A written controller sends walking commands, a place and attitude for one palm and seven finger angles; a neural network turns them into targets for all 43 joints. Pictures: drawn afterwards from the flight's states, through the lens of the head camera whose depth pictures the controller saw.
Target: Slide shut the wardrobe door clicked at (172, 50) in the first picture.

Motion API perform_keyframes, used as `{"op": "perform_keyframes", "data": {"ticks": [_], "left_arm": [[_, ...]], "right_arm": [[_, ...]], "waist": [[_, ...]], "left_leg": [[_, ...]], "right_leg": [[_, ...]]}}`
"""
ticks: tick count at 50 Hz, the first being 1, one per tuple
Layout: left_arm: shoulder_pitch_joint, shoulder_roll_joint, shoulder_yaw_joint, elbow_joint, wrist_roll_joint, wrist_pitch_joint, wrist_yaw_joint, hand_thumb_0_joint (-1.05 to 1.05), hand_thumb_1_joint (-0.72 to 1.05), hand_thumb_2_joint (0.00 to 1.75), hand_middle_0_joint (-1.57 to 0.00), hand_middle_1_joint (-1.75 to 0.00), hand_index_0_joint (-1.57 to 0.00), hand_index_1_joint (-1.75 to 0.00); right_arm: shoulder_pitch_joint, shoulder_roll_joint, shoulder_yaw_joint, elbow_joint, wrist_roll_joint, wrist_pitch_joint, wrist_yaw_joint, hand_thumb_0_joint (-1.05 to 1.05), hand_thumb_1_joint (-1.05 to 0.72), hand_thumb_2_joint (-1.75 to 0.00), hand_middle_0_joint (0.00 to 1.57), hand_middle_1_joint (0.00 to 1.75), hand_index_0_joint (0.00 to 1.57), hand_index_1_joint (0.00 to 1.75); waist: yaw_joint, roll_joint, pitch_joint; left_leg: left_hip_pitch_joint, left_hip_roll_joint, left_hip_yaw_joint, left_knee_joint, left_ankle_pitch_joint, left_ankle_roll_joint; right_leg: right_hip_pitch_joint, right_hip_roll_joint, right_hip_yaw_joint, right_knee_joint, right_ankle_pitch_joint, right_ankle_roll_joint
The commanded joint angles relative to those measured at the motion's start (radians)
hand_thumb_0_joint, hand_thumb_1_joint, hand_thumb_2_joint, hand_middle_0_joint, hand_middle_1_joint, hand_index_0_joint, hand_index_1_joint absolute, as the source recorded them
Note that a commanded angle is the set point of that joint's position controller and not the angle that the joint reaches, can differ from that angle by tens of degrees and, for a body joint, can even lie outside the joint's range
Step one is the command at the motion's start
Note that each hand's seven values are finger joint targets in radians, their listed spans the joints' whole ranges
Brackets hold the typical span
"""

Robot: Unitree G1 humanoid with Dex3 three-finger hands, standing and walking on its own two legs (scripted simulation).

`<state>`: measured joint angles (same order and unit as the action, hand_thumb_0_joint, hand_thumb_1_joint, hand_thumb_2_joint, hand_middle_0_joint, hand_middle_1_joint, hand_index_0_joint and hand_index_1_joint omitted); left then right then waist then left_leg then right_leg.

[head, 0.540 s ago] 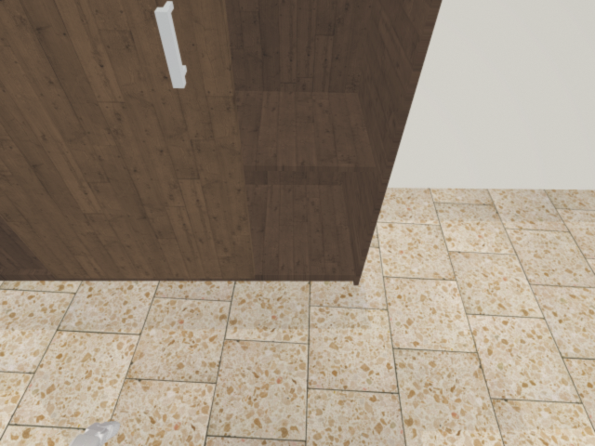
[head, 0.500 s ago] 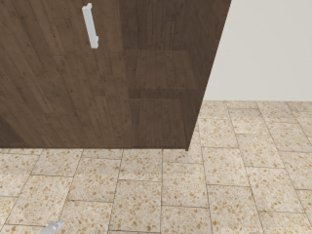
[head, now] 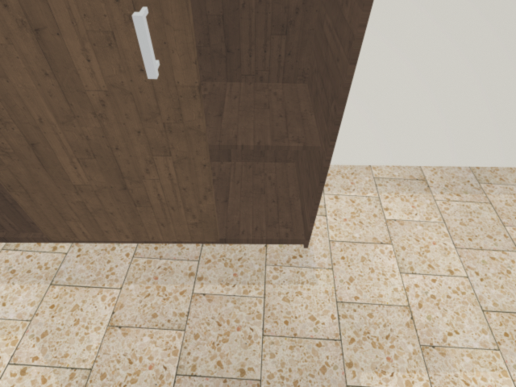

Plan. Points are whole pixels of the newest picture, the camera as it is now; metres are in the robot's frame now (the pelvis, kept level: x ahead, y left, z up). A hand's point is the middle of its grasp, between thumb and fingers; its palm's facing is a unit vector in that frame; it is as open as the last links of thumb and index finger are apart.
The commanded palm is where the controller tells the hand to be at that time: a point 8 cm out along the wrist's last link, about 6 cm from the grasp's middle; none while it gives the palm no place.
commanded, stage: stand and wait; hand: left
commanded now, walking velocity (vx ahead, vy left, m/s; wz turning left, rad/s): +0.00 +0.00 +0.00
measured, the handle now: (148, 43) +0.78 +0.31 +0.16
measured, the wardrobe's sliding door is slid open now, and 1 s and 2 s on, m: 0.39 0.39 0.39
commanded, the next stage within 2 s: look at it before walking up in 0.28 s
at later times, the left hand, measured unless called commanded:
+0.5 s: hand out of the picture +0.07 +0.23 -0.15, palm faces -0.04 -0.94 -0.33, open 7.4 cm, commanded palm none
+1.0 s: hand out of the picture +0.08 +0.24 -0.15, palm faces -0.04 -0.94 -0.33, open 7.4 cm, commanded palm none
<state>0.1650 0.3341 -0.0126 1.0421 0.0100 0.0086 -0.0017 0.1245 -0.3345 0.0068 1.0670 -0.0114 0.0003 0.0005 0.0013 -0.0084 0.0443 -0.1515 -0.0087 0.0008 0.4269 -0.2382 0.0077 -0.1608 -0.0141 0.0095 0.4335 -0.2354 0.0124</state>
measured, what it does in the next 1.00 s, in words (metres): stands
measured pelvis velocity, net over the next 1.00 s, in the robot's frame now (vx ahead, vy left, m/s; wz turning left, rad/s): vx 0.00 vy -0.01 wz -0.01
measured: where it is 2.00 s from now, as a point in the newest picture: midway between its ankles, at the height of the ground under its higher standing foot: outside the picture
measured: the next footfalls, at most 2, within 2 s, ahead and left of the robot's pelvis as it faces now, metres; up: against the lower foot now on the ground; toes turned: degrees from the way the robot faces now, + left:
left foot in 1.38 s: +0.12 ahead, +0.17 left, +0.00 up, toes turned +10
right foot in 1.96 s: +0.40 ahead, +0.07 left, +0.00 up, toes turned -2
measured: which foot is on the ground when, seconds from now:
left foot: down 0.00-1.00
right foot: down 0.00-1.00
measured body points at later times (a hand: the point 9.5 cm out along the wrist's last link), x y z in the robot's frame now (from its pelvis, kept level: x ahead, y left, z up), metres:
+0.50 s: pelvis -0.01 -0.01 +0.00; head -0.01 -0.01 +0.45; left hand +0.07 +0.28 -0.13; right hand +0.06 -0.30 -0.13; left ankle +0.00 +0.11 -0.74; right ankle +0.00 -0.13 -0.74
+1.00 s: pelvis +0.00 -0.01 +0.00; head +0.01 -0.01 +0.45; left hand +0.08 +0.28 -0.13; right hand +0.08 -0.31 -0.13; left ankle +0.00 +0.12 -0.74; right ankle +0.00 -0.13 -0.74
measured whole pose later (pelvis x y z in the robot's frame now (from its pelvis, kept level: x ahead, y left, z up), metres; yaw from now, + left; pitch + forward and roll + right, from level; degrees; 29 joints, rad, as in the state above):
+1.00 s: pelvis +0.00 -0.01 +0.00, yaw -1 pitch -1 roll +0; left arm 0.14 0.34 -0.01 1.08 0.01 -0.01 0.00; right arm 0.11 -0.33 0.01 1.11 -0.01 -0.01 0.00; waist 0.00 -0.01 0.04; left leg -0.13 0.01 0.00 0.37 -0.21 -0.01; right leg -0.15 0.00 0.01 0.38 -0.21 0.00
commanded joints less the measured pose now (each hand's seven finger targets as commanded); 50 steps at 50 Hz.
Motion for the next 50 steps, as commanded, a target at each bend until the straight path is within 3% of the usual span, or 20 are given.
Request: {"op": "perform_keyframes", "data": {"ticks": [1,28,39,50], "left_arm": [[-0.060,0.195,0.048,-0.061,0.001,-0.029,0.015,0.00,0.90,0.90,-0.20,-0.30,-0.20,-0.30],[-0.069,0.201,0.050,-0.033,0.003,-0.033,0.013,0.00,0.90,0.90,-0.20,-0.30,-0.20,-0.30],[-0.069,0.202,0.050,-0.029,0.001,-0.036,0.014,0.00,0.90,0.90,-0.20,-0.30,-0.20,-0.30],[-0.067,0.205,0.050,-0.023,0.002,-0.035,0.014,0.00,0.90,0.90,-0.20,-0.30,-0.20,-0.30]], "right_arm": [[-0.059,-0.191,-0.042,-0.062,0.002,-0.028,-0.013,0.00,-0.90,-0.90,0.20,0.30,0.20,0.30],[-0.040,-0.194,-0.041,-0.019,0.002,-0.029,-0.011,0.00,-0.90,-0.90,0.20,0.30,0.20,0.30],[-0.046,-0.198,-0.041,-0.017,0.003,-0.033,-0.014,0.00,-0.90,-0.90,0.20,0.30,0.20,0.30],[-0.059,-0.201,-0.039,-0.017,0.004,-0.034,-0.016,0.00,-0.90,-0.90,0.20,0.30,0.20,0.30]], "waist": [[-0.001,0.001,-0.072],[-0.002,0.006,-0.052],[-0.003,0.017,-0.087],[-0.001,0.015,-0.086]], "left_leg": [[-0.002,0.109,-0.094,-0.090,0.114,0.026],[-0.002,0.115,-0.096,-0.115,0.079,0.017],[0.025,0.124,-0.090,-0.110,0.163,0.016],[0.041,0.127,-0.087,-0.118,0.185,0.017]], "right_leg": [[0.011,-0.103,0.093,-0.086,0.115,-0.038],[-0.018,-0.100,0.112,-0.127,0.043,-0.040],[0.020,-0.101,0.101,-0.105,0.167,-0.040],[0.028,-0.101,0.098,-0.108,0.194,-0.037]]}}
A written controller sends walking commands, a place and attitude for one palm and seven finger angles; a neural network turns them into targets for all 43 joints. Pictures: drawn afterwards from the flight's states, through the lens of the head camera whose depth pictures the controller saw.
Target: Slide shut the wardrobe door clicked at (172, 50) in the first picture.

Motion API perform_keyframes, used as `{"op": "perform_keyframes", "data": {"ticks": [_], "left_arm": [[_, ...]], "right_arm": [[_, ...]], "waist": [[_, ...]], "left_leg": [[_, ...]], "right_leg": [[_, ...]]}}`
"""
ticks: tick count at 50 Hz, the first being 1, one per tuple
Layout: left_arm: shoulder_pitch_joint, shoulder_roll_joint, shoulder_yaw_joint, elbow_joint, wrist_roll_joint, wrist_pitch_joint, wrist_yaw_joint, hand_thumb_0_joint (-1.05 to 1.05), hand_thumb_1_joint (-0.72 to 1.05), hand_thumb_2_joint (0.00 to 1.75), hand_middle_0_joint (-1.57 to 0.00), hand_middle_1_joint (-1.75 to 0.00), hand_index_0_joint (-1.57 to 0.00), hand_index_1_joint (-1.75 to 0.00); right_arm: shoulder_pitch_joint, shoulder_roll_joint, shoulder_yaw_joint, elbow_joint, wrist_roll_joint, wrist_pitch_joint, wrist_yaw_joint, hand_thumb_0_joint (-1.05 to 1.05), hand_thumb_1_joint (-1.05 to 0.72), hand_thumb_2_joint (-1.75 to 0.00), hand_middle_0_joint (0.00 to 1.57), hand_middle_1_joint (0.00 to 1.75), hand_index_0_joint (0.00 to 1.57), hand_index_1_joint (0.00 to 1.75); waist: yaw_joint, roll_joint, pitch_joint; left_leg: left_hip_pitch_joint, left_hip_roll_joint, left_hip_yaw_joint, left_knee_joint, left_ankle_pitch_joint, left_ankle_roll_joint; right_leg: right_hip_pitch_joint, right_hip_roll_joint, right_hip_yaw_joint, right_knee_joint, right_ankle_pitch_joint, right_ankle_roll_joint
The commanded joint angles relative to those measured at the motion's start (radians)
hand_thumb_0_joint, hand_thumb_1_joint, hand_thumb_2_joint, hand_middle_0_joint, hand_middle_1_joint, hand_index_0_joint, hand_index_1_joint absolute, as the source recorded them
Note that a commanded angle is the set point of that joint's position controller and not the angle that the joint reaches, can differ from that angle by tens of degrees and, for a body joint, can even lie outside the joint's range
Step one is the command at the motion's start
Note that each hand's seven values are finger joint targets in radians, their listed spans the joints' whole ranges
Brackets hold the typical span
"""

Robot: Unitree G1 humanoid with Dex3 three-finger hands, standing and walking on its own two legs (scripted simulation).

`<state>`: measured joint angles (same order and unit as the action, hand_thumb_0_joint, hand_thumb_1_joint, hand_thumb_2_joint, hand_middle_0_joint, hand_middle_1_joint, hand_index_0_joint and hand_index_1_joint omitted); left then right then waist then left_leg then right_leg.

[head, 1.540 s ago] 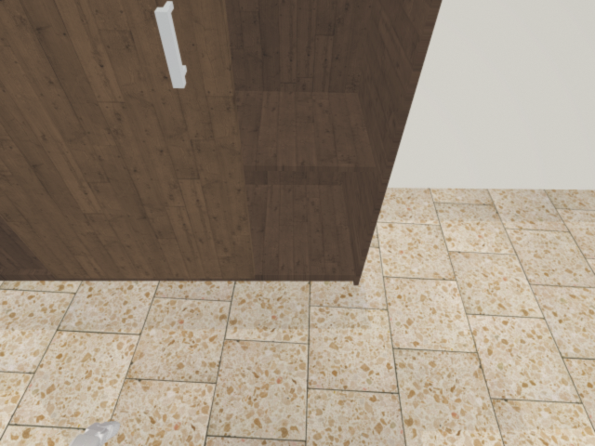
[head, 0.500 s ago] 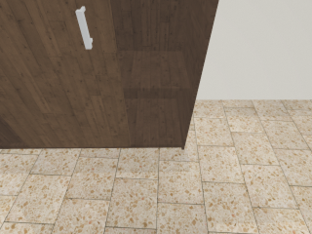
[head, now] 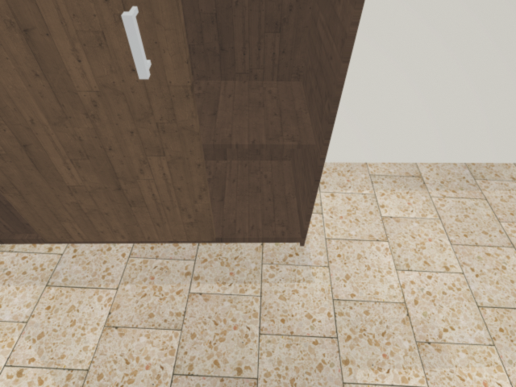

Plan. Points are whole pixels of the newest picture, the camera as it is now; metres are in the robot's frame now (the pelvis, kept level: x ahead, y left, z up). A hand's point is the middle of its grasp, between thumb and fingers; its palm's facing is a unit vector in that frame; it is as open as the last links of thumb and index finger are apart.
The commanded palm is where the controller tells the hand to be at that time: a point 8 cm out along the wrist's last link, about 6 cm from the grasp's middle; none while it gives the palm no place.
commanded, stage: take the last steps up to it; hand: left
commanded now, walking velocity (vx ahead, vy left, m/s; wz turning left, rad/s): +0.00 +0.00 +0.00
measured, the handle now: (139, 43) +0.77 +0.32 +0.16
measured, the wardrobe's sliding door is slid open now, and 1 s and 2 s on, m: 0.39 0.39 0.39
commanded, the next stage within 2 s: come to a stop and stand still in 0.82 s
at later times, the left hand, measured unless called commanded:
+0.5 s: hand out of the picture +0.04 +0.30 -0.20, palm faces +0.10 -0.98 -0.20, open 7.4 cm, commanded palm none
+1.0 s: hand (132, 280) +0.36 +0.30 -0.19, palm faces +0.12 -0.98 -0.16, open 7.3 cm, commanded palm none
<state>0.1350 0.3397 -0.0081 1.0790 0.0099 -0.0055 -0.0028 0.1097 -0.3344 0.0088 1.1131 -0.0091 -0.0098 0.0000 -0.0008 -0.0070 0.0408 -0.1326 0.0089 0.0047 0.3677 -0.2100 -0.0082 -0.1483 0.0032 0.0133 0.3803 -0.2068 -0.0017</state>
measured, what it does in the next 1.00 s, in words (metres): walks ahead: left foot, then right foot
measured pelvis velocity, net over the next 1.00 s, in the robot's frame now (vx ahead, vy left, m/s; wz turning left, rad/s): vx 0.28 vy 0.14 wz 0.10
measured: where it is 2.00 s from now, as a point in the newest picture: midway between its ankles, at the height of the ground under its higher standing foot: outside the picture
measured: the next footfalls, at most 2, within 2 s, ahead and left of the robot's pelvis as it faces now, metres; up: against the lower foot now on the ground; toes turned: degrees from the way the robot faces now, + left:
left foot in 0.38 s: +0.12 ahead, +0.18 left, +0.00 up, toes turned +11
right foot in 0.96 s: +0.39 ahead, +0.08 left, +0.00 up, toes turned -1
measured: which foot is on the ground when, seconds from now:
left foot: down 0.00-0.14, up 0.16-0.36, down 0.38-0.98, up 1.00-1.00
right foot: down 0.00-0.40, up 0.42-0.94, down 0.96-1.00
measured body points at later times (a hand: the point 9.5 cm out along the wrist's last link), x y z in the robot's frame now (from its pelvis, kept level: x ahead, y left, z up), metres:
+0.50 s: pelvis +0.09 +0.10 -0.02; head +0.10 +0.13 +0.43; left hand +0.04 +0.35 -0.18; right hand +0.10 -0.15 -0.15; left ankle +0.08 +0.17 -0.75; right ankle +0.03 -0.05 -0.67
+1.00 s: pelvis +0.28 +0.14 -0.03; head +0.30 +0.14 +0.42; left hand +0.35 +0.36 -0.18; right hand +0.19 -0.06 -0.18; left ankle +0.10 +0.19 -0.70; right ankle +0.35 +0.09 -0.75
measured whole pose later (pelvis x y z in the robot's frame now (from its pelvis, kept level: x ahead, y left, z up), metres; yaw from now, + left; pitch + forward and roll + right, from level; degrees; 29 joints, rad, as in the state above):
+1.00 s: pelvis +0.28 +0.14 -0.03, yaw +5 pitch -2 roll +0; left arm 0.16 0.12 0.04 1.01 0.02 -0.06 0.02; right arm 0.47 -0.08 -0.01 1.19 0.00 -0.04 -0.04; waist -0.02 0.01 0.06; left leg -0.06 -0.06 0.08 0.83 -0.46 0.04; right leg -0.37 0.02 -0.16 0.64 -0.25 -0.11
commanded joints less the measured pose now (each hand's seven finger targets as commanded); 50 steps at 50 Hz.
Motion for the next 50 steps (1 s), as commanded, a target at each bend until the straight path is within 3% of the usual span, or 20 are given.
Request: {"op": "perform_keyframes", "data": {"ticks": [1,5,7,9,14,17,18,19,20,21,23,27,34,40,45,46,47,48,49,50], "left_arm": [[-0.039,0.200,0.045,-0.061,0.002,-0.022,0.015,0.00,0.90,0.90,-0.20,-0.30,-0.20,-0.30],[0.077,0.119,0.038,-0.032,0.008,0.006,0.016,0.00,0.90,0.90,-0.20,-0.30,-0.20,-0.30],[0.139,0.175,0.066,-0.042,0.014,0.010,0.015,0.00,0.90,0.90,-0.20,-0.30,-0.20,-0.30],[0.186,0.182,0.084,-0.054,0.019,-0.001,0.021,0.00,0.90,0.90,-0.20,-0.30,-0.20,-0.30],[0.135,0.155,0.097,-0.089,0.027,-0.034,0.017,0.00,0.90,0.90,-0.20,-0.30,-0.20,-0.30],[0.113,0.130,0.098,-0.086,0.020,-0.024,0.013,0.00,0.90,0.90,-0.20,-0.30,-0.20,-0.30],[0.121,0.093,0.090,-0.084,0.019,-0.019,0.010,0.00,0.90,0.90,-0.20,-0.30,-0.20,-0.30],[0.130,0.029,0.077,-0.098,0.011,-0.010,0.004,0.00,0.90,0.90,-0.20,-0.30,-0.20,-0.30],[0.117,-0.048,0.062,-0.144,0.006,-0.008,0.003,0.00,0.90,0.90,-0.20,-0.30,-0.20,-0.30],[0.088,-0.047,0.064,-0.154,0.010,-0.014,0.006,0.00,0.90,0.90,-0.20,-0.30,-0.20,-0.30],[0.094,-0.038,0.073,-0.113,0.015,-0.021,-0.003,0.00,0.90,0.90,-0.20,-0.30,-0.20,-0.30],[0.193,-0.090,0.067,-0.052,0.018,-0.015,-0.007,0.00,0.90,0.90,-0.20,-0.30,-0.20,-0.30],[0.096,-0.119,0.072,-0.082,0.016,-0.008,-0.003,0.00,0.90,0.90,-0.20,-0.30,-0.20,-0.30],[-0.031,-0.160,0.065,-0.116,0.010,-0.020,0.000,0.00,0.90,0.90,-0.20,-0.30,-0.20,-0.30],[0.149,-0.141,0.072,-0.069,0.013,-0.030,0.020,0.00,0.90,0.90,-0.20,-0.30,-0.20,-0.30],[0.242,-0.128,0.078,-0.043,0.015,-0.036,0.023,0.00,0.90,0.90,-0.20,-0.30,-0.20,-0.30],[0.347,-0.094,0.089,-0.011,0.018,-0.045,0.031,0.00,0.90,0.90,-0.20,-0.30,-0.20,-0.30],[0.427,-0.011,0.106,0.002,0.018,-0.058,0.047,0.00,0.90,0.90,-0.20,-0.30,-0.20,-0.30],[0.393,-0.004,0.094,-0.002,-0.006,-0.053,0.046,0.00,0.90,0.90,-0.20,-0.30,-0.20,-0.30],[0.280,-0.003,0.088,-0.034,-0.002,-0.046,0.054,0.00,0.90,0.90,-0.20,-0.30,-0.20,-0.30]], "right_arm": [[-0.044,-0.201,-0.042,-0.063,0.002,-0.024,-0.015,0.00,-0.90,-0.90,0.20,0.30,0.20,0.30],[0.036,-0.070,-0.015,-0.050,-0.012,0.007,-0.003,0.00,-0.90,-0.90,0.20,0.30,0.20,0.30],[0.038,-0.061,-0.021,-0.077,-0.016,0.016,0.001,0.00,-0.90,-0.90,0.20,0.30,0.20,0.30],[0.015,-0.087,-0.040,-0.118,-0.015,0.013,0.006,0.00,-0.90,-0.90,0.20,0.30,0.20,0.30],[0.066,-0.016,-0.048,-0.156,-0.002,-0.002,0.034,0.00,-0.90,-0.90,0.20,0.30,0.20,0.30],[0.225,0.011,-0.050,-0.115,-0.002,-0.008,0.031,0.00,-0.90,-0.90,0.20,0.30,0.20,0.30],[0.323,-0.016,-0.059,-0.084,-0.002,-0.012,0.024,0.00,-0.90,-0.90,0.20,0.30,0.20,0.30],[0.440,-0.090,-0.081,-0.054,-0.013,-0.019,0.013,0.00,-0.90,-0.90,0.20,0.30,0.20,0.30],[0.514,-0.166,-0.099,-0.049,-0.021,-0.025,0.002,0.00,-0.90,-0.90,0.20,0.30,0.20,0.30],[0.473,-0.154,-0.092,-0.052,-0.014,-0.018,-0.009,0.00,-0.90,-0.90,0.20,0.30,0.20,0.30],[0.349,-0.040,-0.063,-0.083,-0.008,-0.031,-0.016,0.00,-0.90,-0.90,0.20,0.30,0.20,0.30],[0.336,0.041,-0.044,-0.061,-0.004,-0.071,-0.026,0.00,-0.90,-0.90,0.20,0.30,0.20,0.30],[0.437,0.098,-0.042,0.009,-0.001,-0.083,-0.044,0.00,-0.90,-0.90,0.20,0.30,0.20,0.30],[0.495,0.132,-0.033,0.050,-0.011,-0.076,-0.055,0.00,-0.90,-0.90,0.20,0.30,0.20,0.30],[0.447,0.092,-0.047,0.048,-0.003,-0.063,-0.060,0.00,-0.90,-0.90,0.20,0.30,0.20,0.30],[0.416,0.083,-0.051,0.037,0.003,-0.061,-0.060,0.00,-0.90,-0.90,0.20,0.30,0.20,0.30],[0.392,0.093,-0.052,0.022,0.014,-0.058,-0.059,0.00,-0.90,-0.90,0.20,0.30,0.20,0.30],[0.422,0.142,-0.048,-0.004,0.023,-0.063,-0.051,0.00,-0.90,-0.90,0.20,0.30,0.20,0.30],[0.421,0.135,-0.052,-0.006,0.024,-0.051,-0.057,0.00,-0.90,-0.90,0.20,0.30,0.20,0.30],[0.358,0.140,-0.056,-0.018,0.022,-0.036,-0.060,0.00,-0.90,-0.90,0.20,0.30,0.20,0.30]], "waist": [[0.001,0.007,-0.086],[0.027,-0.064,-0.032],[0.057,-0.189,0.022],[0.077,-0.166,0.063],[0.018,-0.119,0.052],[-0.048,-0.121,0.037],[-0.081,-0.009,-0.001],[-0.122,0.220,-0.019],[-0.122,0.441,-0.003],[-0.098,0.293,0.024],[-0.044,0.099,0.050],[0.005,0.052,0.028],[-0.009,0.047,0.066],[-0.047,0.084,0.123],[0.043,0.096,0.033],[0.089,0.094,-0.001],[0.135,0.055,-0.049],[0.133,-0.120,-0.167],[0.082,-0.050,-0.199],[0.056,0.005,-0.082]], "left_leg": [[0.024,0.110,-0.092,-0.058,0.165,0.032],[-0.122,0.036,-0.030,0.055,-0.124,0.014],[-0.295,-0.001,0.016,0.225,-0.238,0.005],[-0.430,0.039,-0.022,0.444,-0.285,0.014],[-0.323,0.074,0.005,0.375,-0.211,0.007],[-0.017,0.007,0.113,0.176,-0.055,0.005],[0.108,-0.010,0.116,0.129,-0.077,0.000],[0.180,0.118,-0.104,0.007,-0.258,0.041],[0.158,0.335,-0.480,-0.201,-0.341,0.133],[0.093,0.373,-0.513,-0.236,-0.369,0.188],[0.006,0.319,-0.424,-0.222,-0.314,0.198],[0.021,0.222,-0.161,-0.193,0.165,0.155],[0.185,0.222,-0.090,-0.175,0.513,0.163],[0.200,0.189,-0.030,-0.114,0.777,0.125],[0.154,0.196,0.006,0.133,1.118,0.081],[0.108,0.172,0.025,0.246,1.076,0.061],[-0.052,0.130,0.029,0.457,0.910,0.024],[-0.289,-0.037,0.071,0.809,0.183,-0.006],[-0.238,-0.052,-0.012,0.944,-0.367,0.010],[-0.222,-0.007,-0.086,0.895,-0.361,0.029]], "right_leg": [[0.020,-0.119,0.094,-0.055,0.175,-0.024],[0.040,-0.168,0.171,-0.117,-0.207,-0.039],[0.078,-0.298,0.330,-0.225,-0.396,-0.115],[0.103,-0.395,0.415,-0.253,-0.379,-0.193],[0.027,-0.360,0.159,-0.167,-0.115,-0.157],[-0.167,-0.265,0.010,-0.067,-0.182,-0.083],[-0.225,-0.209,-0.045,0.071,-0.197,-0.059],[-0.345,-0.110,-0.129,0.376,-0.257,-0.022],[-0.522,0.007,-0.152,0.675,-0.465,0.020],[-0.549,-0.048,-0.032,0.793,-0.414,-0.011],[-0.531,-0.123,-0.018,0.871,-0.222,-0.025],[-0.458,-0.133,-0.041,0.801,-0.054,0.008],[-0.581,-0.114,-0.073,0.665,-0.008,0.021],[-0.487,-0.057,-0.143,0.414,-0.004,-0.018],[-0.176,0.036,-0.184,0.283,-0.018,-0.077],[-0.058,0.038,-0.178,0.218,0.043,-0.086],[0.145,-0.049,-0.077,0.162,0.231,-0.136],[0.338,-0.347,0.323,0.123,0.745,-0.274],[0.233,-0.480,0.366,0.058,1.062,-0.356],[0.085,-0.447,0.290,0.020,0.993,-0.344]]}}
